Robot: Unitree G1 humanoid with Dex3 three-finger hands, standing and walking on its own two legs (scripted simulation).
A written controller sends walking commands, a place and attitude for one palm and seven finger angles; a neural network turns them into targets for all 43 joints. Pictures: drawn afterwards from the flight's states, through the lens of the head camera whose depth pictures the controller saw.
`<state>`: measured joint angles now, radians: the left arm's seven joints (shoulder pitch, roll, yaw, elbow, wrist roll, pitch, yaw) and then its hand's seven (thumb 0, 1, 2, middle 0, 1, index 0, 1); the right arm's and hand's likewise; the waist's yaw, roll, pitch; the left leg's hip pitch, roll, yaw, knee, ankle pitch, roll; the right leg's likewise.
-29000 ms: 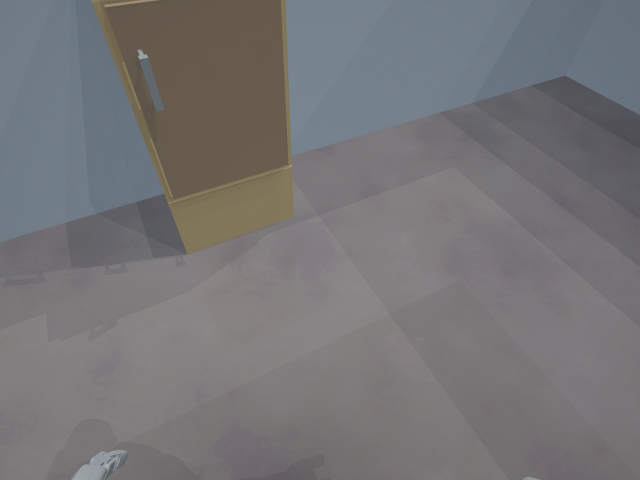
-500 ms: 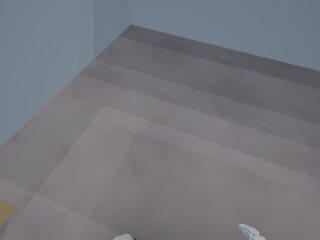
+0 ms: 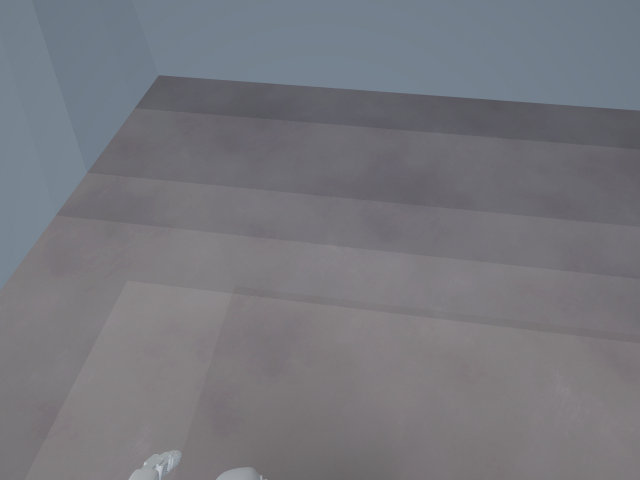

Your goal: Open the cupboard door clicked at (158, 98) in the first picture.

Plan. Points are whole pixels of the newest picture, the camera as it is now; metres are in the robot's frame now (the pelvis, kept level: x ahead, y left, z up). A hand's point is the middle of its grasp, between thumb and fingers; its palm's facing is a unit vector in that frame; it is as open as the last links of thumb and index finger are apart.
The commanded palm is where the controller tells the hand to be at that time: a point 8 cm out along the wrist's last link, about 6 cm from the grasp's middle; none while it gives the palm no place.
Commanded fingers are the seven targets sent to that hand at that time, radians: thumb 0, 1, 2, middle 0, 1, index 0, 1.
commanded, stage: walk to a spot facing it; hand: left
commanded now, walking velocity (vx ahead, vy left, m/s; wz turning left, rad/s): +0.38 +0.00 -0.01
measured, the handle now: out of the picture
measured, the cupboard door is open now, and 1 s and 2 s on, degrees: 40 40 40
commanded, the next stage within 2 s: turn to face it in 0.34 s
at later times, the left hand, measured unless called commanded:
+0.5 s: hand (194, 398) +0.26 +0.21 -0.17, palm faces +0.03 -0.98 -0.18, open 7.4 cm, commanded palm none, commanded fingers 0.00 0.90 0.90 -0.20 -0.30 -0.20 -0.30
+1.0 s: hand (201, 338) +0.37 +0.23 -0.19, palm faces +0.28 -0.94 -0.18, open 7.3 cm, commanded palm none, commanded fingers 0.00 0.90 0.90 -0.20 -0.30 -0.20 -0.30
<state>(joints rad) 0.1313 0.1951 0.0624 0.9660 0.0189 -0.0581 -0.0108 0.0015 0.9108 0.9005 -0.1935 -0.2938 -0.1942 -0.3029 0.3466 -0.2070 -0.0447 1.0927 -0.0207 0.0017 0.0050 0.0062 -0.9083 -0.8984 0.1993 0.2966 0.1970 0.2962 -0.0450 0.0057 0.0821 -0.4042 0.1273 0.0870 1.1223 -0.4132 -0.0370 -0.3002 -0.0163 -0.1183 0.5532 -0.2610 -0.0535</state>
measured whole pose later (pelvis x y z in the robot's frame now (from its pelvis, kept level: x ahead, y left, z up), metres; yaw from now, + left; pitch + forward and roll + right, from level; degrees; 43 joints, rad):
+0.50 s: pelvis +0.23 +0.02 +0.00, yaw -2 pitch -1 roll +0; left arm 0.24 0.19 0.06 1.05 0.03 -0.02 -0.02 0.01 0.91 0.90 -0.19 -0.29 -0.19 -0.30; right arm 0.23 -0.17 -0.04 1.02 -0.03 -0.06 -0.02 -0.01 -0.93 -0.90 0.20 0.30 0.20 0.30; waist 0.02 -0.03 0.06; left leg -0.25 0.06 0.14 0.48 -0.22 0.01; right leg -0.49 -0.09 -0.07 1.02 -0.34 0.01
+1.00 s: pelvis +0.34 +0.02 -0.01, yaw +15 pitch +1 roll -1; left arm 0.17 0.24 0.08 0.96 0.02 0.04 0.01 0.00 0.92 0.90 -0.20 -0.29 -0.20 -0.30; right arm 0.18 -0.20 -0.05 0.94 -0.03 0.01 0.01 0.00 -0.91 -0.90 0.20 0.30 0.20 0.30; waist -0.02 -0.07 0.06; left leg -0.40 0.04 0.11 0.68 -0.30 0.05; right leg -0.41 -0.13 -0.14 0.95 -0.53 0.08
